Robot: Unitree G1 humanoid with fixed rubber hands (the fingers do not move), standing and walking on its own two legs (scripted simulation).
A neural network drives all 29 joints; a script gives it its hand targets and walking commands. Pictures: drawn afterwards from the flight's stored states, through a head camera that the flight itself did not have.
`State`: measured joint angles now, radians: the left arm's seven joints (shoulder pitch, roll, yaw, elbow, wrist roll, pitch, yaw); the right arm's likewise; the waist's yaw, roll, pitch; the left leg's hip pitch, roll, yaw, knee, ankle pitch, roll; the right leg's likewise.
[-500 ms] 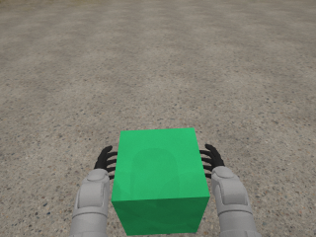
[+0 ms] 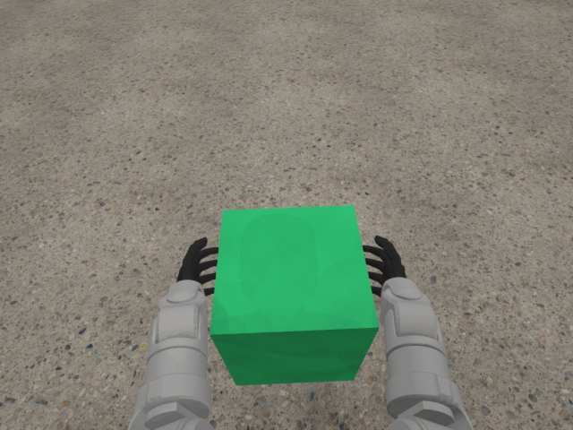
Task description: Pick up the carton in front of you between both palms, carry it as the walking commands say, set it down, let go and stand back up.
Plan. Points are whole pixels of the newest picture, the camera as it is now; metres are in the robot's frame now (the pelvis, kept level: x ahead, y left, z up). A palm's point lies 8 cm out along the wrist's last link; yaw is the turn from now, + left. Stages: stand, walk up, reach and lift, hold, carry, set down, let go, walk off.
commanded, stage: set down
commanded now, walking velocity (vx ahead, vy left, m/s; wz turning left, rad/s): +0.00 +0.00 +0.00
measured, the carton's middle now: (291, 300) +0.34 +0.00 -0.08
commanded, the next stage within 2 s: none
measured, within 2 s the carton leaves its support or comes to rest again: neither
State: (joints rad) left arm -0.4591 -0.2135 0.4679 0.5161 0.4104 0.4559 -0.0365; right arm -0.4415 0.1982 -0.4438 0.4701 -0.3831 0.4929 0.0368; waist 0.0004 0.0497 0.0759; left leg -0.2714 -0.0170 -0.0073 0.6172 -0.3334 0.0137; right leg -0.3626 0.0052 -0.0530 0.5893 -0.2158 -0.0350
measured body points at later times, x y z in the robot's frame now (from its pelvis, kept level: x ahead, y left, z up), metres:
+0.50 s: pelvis -0.05 +0.01 -0.12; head +0.16 -0.02 +0.28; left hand +0.38 +0.14 -0.19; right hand +0.37 -0.16 -0.20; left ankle +0.00 +0.12 -0.73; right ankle +0.06 -0.11 -0.73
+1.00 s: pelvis -0.07 -0.01 -0.24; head +0.22 -0.03 +0.10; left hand +0.45 +0.11 -0.33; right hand +0.42 -0.19 -0.34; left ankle +0.00 +0.12 -0.73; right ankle +0.06 -0.11 -0.73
